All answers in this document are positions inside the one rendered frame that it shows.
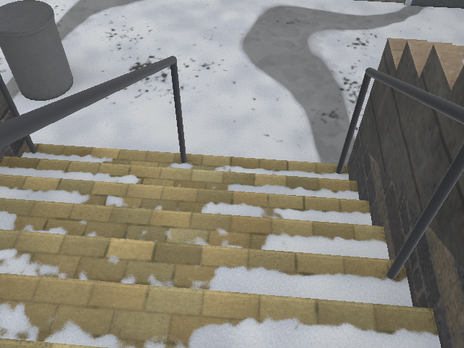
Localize stairs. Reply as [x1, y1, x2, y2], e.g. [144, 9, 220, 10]
[0, 144, 441, 348]

